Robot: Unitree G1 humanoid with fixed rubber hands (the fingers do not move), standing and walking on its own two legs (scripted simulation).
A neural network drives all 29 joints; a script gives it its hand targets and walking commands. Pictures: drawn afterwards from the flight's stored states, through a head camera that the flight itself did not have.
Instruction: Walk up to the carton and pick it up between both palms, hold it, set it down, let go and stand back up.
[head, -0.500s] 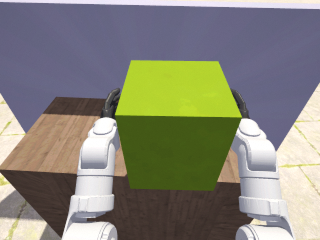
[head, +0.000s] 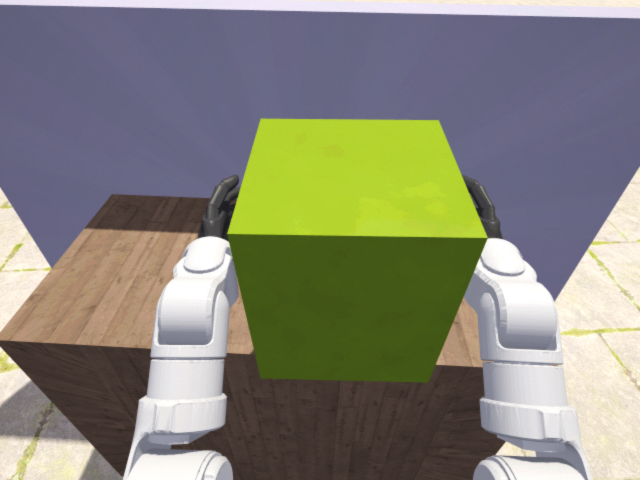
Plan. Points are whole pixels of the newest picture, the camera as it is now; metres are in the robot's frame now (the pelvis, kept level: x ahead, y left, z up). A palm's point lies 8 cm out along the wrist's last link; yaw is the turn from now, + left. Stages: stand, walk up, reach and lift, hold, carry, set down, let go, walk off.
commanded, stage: hold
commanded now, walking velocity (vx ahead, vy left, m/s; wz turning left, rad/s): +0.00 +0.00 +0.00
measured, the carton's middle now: (346, 253) +0.35 -0.01 +0.15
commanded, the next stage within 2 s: none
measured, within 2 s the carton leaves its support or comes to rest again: neither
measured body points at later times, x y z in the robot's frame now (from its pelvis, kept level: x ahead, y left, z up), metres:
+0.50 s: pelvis +0.00 +0.00 +0.00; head -0.03 +0.01 +0.45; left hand +0.36 +0.15 +0.17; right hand +0.36 -0.16 +0.18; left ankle +0.01 +0.11 -0.76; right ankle +0.03 -0.12 -0.76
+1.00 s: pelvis +0.00 +0.00 +0.00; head -0.04 +0.01 +0.45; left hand +0.36 +0.14 +0.18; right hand +0.35 -0.16 +0.19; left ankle +0.01 +0.11 -0.76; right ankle +0.03 -0.12 -0.76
